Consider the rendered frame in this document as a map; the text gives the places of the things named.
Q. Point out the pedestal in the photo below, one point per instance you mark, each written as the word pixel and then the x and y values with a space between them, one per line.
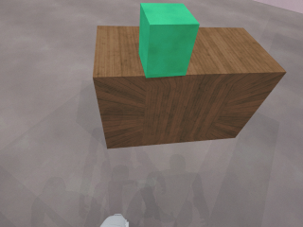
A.
pixel 228 77

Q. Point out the carton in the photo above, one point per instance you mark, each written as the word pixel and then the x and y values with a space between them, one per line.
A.
pixel 167 34

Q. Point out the left robot thigh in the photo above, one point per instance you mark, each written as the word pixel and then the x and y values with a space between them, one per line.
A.
pixel 115 221

